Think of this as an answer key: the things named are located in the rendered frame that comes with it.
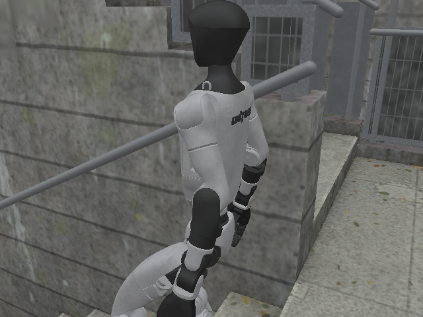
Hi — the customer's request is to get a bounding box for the right robot hand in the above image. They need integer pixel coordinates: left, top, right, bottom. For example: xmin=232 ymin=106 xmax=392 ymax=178
xmin=227 ymin=202 xmax=251 ymax=247

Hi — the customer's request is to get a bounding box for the left robot hand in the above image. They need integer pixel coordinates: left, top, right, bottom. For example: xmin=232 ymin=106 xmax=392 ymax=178
xmin=157 ymin=291 xmax=196 ymax=317

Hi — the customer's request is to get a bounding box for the robot right forearm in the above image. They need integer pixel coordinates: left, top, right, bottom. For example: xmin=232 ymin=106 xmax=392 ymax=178
xmin=233 ymin=158 xmax=267 ymax=210

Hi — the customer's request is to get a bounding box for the robot left upper arm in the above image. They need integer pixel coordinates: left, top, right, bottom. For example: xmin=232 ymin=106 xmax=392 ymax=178
xmin=173 ymin=92 xmax=230 ymax=212

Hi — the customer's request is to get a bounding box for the humanoid robot torso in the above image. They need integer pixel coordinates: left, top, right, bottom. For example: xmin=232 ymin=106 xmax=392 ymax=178
xmin=178 ymin=81 xmax=251 ymax=268

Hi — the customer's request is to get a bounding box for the left robot thigh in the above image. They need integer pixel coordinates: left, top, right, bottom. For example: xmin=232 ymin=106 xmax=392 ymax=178
xmin=111 ymin=242 xmax=213 ymax=317

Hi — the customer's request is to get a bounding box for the robot left forearm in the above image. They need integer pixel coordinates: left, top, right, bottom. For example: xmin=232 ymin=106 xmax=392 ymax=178
xmin=173 ymin=188 xmax=223 ymax=300

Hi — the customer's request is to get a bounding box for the robot right upper arm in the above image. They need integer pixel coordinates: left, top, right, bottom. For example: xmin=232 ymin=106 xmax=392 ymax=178
xmin=240 ymin=81 xmax=269 ymax=166

